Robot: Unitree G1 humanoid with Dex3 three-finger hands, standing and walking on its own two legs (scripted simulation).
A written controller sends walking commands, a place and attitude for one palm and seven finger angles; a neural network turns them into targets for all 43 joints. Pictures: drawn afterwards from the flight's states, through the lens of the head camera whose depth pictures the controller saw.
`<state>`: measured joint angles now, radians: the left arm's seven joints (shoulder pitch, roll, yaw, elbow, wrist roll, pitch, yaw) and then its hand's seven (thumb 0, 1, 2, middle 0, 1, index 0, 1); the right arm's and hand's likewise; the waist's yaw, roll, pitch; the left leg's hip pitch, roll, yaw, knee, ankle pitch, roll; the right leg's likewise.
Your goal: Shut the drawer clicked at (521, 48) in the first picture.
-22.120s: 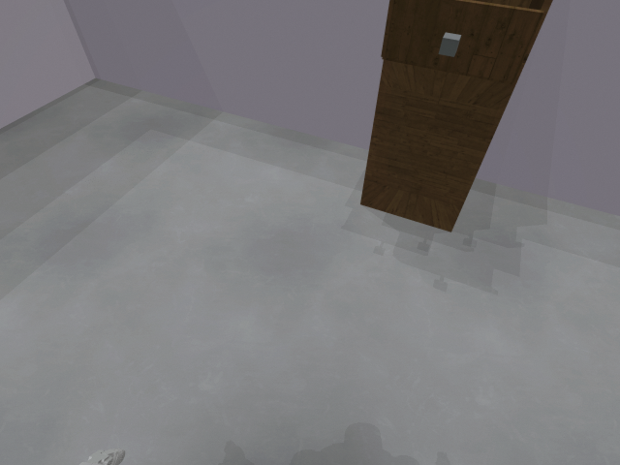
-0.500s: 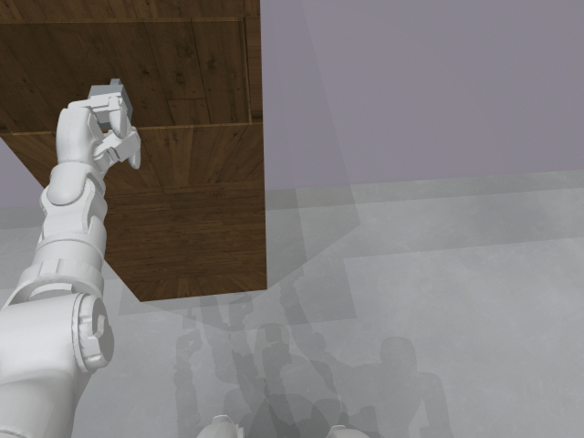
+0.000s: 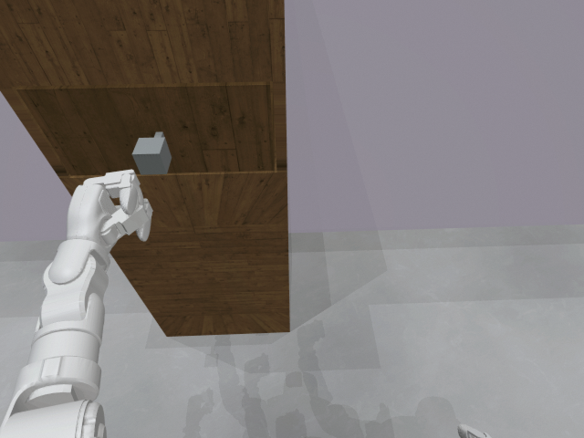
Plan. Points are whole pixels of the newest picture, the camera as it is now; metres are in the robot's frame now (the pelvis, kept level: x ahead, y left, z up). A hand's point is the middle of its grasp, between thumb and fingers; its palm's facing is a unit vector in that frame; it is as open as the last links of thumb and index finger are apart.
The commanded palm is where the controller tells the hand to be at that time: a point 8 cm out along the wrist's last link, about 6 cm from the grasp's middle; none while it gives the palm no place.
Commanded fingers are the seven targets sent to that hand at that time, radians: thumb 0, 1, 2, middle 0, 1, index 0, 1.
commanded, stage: draw the hand back to the body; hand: left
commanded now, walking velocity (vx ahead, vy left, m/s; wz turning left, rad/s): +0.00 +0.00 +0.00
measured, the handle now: (155, 148) +0.54 +0.24 +0.11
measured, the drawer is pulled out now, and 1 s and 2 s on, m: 0.00 0.00 0.00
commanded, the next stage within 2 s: step back with the hand held close in 1.12 s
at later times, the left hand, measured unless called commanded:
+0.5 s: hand (83, 288) +0.26 +0.23 +0.14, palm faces +0.32 -0.92 -0.23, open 3.3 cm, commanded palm +0.21 +0.27 +0.17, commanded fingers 0.00 0.90 0.90 -1.40 -1.60 -1.40 -1.60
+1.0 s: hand out of the picture +0.16 +0.24 +0.19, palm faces +0.41 -0.82 -0.39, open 3.3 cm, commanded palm +0.12 +0.28 +0.20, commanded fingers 0.00 0.90 0.90 -1.40 -1.60 -1.40 -1.60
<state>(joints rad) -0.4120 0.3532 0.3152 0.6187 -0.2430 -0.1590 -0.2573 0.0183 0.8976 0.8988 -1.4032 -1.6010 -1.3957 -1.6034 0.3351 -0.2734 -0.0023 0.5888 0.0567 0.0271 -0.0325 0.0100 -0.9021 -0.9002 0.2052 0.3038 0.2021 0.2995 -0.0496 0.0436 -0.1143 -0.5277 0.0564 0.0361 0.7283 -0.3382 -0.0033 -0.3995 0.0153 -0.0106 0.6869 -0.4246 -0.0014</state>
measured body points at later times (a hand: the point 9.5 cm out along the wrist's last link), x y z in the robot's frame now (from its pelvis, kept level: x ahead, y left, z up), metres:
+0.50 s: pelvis -0.02 -0.01 +0.02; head -0.02 -0.03 +0.47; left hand +0.23 +0.28 +0.16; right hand +0.18 -0.22 -0.06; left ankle +0.01 +0.12 -0.72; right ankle -0.05 -0.12 -0.72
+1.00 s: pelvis +0.00 +0.00 +0.03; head -0.03 -0.03 +0.48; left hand +0.14 +0.28 +0.21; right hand +0.19 -0.22 -0.05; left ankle +0.01 +0.12 -0.72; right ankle -0.05 -0.12 -0.72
